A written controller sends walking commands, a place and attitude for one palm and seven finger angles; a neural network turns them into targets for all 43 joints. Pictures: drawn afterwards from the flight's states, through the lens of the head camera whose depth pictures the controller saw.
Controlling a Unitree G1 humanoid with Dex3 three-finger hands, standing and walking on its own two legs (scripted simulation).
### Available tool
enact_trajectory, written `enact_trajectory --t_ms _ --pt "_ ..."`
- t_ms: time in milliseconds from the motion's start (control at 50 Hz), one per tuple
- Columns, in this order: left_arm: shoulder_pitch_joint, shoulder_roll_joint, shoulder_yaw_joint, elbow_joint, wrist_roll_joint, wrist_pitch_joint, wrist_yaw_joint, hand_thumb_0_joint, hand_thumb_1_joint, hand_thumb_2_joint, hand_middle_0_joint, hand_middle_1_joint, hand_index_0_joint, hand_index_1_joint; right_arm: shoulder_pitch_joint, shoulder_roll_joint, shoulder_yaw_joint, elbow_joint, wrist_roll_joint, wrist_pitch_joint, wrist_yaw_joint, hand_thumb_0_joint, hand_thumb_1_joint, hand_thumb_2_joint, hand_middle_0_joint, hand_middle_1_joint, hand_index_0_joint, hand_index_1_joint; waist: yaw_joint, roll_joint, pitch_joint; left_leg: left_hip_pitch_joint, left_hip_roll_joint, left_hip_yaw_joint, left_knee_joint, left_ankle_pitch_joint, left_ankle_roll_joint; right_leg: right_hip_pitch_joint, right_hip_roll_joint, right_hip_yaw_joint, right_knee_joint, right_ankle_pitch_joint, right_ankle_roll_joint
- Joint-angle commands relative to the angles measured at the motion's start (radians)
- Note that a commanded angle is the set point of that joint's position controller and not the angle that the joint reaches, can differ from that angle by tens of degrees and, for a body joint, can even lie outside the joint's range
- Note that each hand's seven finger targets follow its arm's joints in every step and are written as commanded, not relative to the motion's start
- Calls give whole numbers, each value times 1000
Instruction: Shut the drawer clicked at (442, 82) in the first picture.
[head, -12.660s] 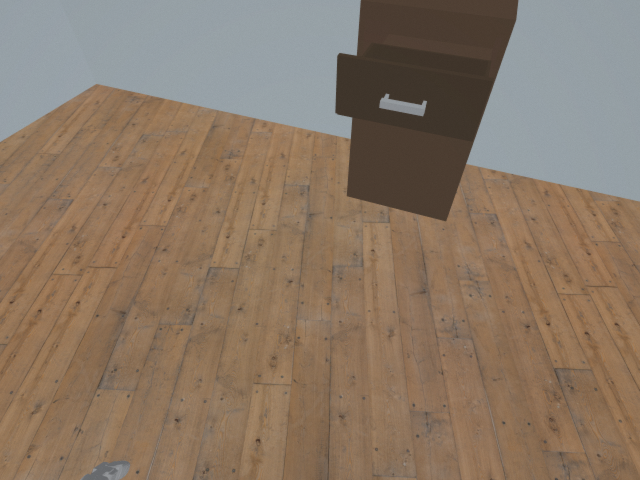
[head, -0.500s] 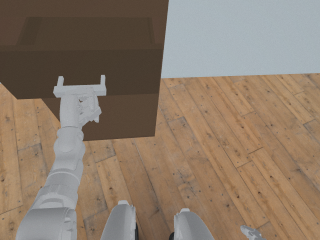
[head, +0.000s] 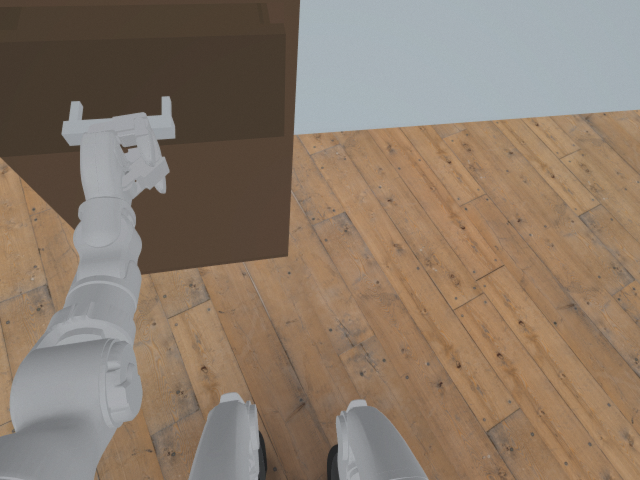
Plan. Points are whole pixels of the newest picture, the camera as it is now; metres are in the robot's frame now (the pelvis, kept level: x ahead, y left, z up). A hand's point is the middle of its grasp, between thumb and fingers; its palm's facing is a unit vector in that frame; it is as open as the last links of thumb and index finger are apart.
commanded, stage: push the drawer shut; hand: left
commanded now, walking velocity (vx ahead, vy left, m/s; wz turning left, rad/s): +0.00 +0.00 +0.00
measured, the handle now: (121, 118) +0.56 +0.22 +0.04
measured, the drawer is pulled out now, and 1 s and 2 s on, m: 0.05 0.00 0.00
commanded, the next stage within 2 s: pull the fist back off the drawer in 0.76 s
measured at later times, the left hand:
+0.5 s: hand (156, 128) +0.55 +0.18 +0.04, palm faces +0.10 -0.99 -0.04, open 2.8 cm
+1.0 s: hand (146, 124) +0.55 +0.19 +0.04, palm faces +0.09 -0.99 -0.05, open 3.0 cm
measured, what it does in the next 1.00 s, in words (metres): stands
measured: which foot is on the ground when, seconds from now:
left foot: down 0.00-1.00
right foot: down 0.00-1.00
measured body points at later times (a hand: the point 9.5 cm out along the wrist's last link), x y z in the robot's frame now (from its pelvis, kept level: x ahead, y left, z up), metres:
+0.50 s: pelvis +0.00 +0.01 -0.01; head +0.17 +0.04 +0.40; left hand +0.54 +0.23 +0.05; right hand -0.01 -0.26 -0.12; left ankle +0.06 +0.10 -0.62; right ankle +0.01 -0.11 -0.62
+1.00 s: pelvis -0.03 +0.01 -0.03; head +0.15 +0.06 +0.38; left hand +0.54 +0.25 +0.05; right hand -0.05 -0.25 -0.11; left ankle +0.06 +0.10 -0.62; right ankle +0.01 -0.11 -0.62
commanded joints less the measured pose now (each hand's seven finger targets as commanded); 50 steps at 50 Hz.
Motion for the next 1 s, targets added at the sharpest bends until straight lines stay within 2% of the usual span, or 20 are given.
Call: enact_trajectory --t_ms 0,20,60,100,140,180,200,240,280,300,320,340,400,460,580,620,720,760,860,980 --pt "-547 258 40 -197 -7 -49 10 0 900 900 -1400 -1600 -1400 -1600 151 -181 -59 -59 -2 -14 -12 0 -900 -900 200 300 200 300 -54 81 -461 468 -27 -72 -117 184 7 50 26 63 -199 197 0" --pt "-556 276 53 -197 -6 -51 5 0 900 900 -1400 -1600 -1400 -1600 160 -183 -60 -58 -4 -13 -11 0 -900 -900 200 300 200 300 -48 110 -472 495 -25 -78 -117 205 5 40 27 58 -189 208 -5" --pt "-558 287 61 -186 -3 -45 -2 0 900 900 -1400 -1600 -1400 -1600 170 -188 -60 -59 -5 -5 -9 0 -900 -900 200 300 200 300 -49 111 -497 521 -20 -86 -114 235 2 24 29 52 -184 223 -5" --pt "-579 301 69 -165 -1 -34 -1 0 900 900 -1400 -1600 -1400 -1600 177 -189 -56 -57 -6 -2 -8 0 -900 -900 200 300 200 300 -59 102 -480 500 -18 -87 -111 223 5 21 32 50 -186 214 -4" --pt "-602 288 54 -159 3 -31 -6 0 900 900 -1400 -1600 -1400 -1600 187 -190 -56 -56 -8 0 -4 0 -900 -900 200 300 200 300 -64 135 -485 525 -17 -95 -110 234 3 -8 33 44 -177 216 -6" --pt "-602 334 89 -137 5 -20 -2 0 900 900 -1400 -1600 -1400 -1600 197 -196 -54 -57 -9 3 -5 0 -900 -900 200 300 200 300 -63 105 -492 492 -16 -90 -100 230 7 16 35 50 -181 217 -4" --pt "-617 345 91 -135 10 -16 0 0 900 900 -1400 -1600 -1400 -1600 201 -197 -52 -57 -10 6 -7 0 -900 -900 200 300 200 300 -71 100 -491 483 -15 -91 -97 238 8 18 34 49 -179 223 -3" --pt "-665 315 62 -139 16 -13 -4 0 900 900 -1400 -1600 -1400 -1600 209 -196 -52 -50 -13 6 -3 0 -900 -900 200 300 200 300 -83 152 -489 530 -12 -106 -98 255 3 -38 34 38 -168 224 -6" --pt "-673 359 89 -112 19 -2 1 0 900 900 -1400 -1600 -1400 -1600 218 -204 -50 -49 -15 10 -4 0 -900 -900 200 300 200 300 -90 122 -480 502 -9 -106 -92 243 7 -32 35 40 -172 217 -4" --pt "-689 348 77 -110 23 3 -1 0 900 900 -1400 -1600 -1400 -1600 220 -201 -48 -51 -15 9 -3 0 -900 -900 200 300 200 300 -94 138 -490 491 -12 -102 -86 241 9 -32 36 42 -170 216 -4" --pt "-718 376 92 -123 28 0 0 0 900 900 -1400 -1600 -1400 -1600 228 -205 -47 -47 -17 8 -3 0 -900 -900 200 300 200 300 -95 154 -505 516 -9 -111 -85 260 7 -44 35 38 -160 225 -7" --pt "-711 373 92 -110 32 4 0 0 900 900 -1400 -1600 -1400 -1600 231 -203 -47 -50 -18 10 -1 0 -900 -900 200 300 200 300 -90 168 -517 523 -9 -114 -82 269 6 -51 37 35 -156 225 -8" --pt "-745 365 77 -102 41 16 1 0 900 900 -1400 -1600 -1400 -1600 240 -204 -46 -45 -21 14 2 0 -900 -900 200 300 200 300 -109 171 -505 530 -4 -121 -78 279 5 -75 38 30 -156 229 -7" --pt "-839 384 75 -106 49 21 11 0 900 900 -1400 -1600 -1400 -1600 254 -210 -45 -33 -24 12 -2 0 -900 -900 200 300 200 300 -137 178 -495 520 -1 -133 -72 238 8 -111 38 28 -154 203 -4" --pt "-950 407 53 -124 65 27 23 0 900 900 -1400 -1600 -1400 -1600 259 -215 -35 -23 -29 -8 -9 0 -900 -900 200 300 200 300 -161 232 -523 528 -2 -155 -73 163 8 -159 38 25 -146 157 -9" --pt "-983 403 36 -127 72 26 26 0 900 900 -1400 -1600 -1400 -1600 259 -216 -33 -21 -30 -18 -9 0 -900 -900 200 300 200 300 -170 276 -522 552 -1 -170 -84 134 4 -193 38 21 -141 143 -13" --pt "-1015 429 24 -79 76 48 33 0 900 900 -1400 -1600 -1400 -1600 249 -222 -18 -22 -26 -42 -16 0 -900 -900 200 300 200 300 -193 262 -486 477 -2 -171 -89 20 12 -208 40 30 -151 86 -12" --pt "-1029 470 29 -74 82 54 30 0 900 900 -1400 -1600 -1400 -1600 247 -226 -11 -22 -23 -51 -23 0 -900 -900 200 300 200 300 -191 275 -492 452 0 -168 -90 -15 11 -200 40 35 -150 67 -11" --pt "-1040 464 7 -58 66 72 17 0 900 900 -1400 -1600 -1400 -1600 237 -231 -2 -17 -19 -83 -35 0 -900 -900 200 300 200 300 -207 281 -469 430 8 -178 -104 -82 12 -219 37 37 -153 40 -9" --pt "-1030 459 14 -43 65 95 19 0 900 900 -1400 -1600 -1400 -1600 244 -237 -3 -21 -21 -92 -34 0 -900 -900 200 300 200 300 -199 270 -456 424 7 -192 -114 -115 8 -239 34 27 -145 32 -11"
